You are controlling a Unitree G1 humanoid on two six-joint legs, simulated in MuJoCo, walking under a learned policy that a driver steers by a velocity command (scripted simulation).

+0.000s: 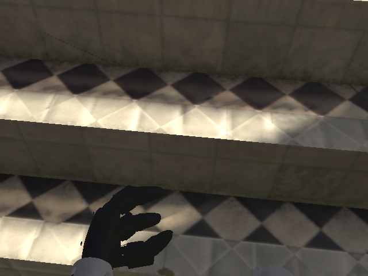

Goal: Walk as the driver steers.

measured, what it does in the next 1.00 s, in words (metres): steps on the spot: right foot 0.23 m higher, then left foot 0.23 m lower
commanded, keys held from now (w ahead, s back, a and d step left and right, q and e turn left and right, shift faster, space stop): w+q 0.08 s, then w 0.92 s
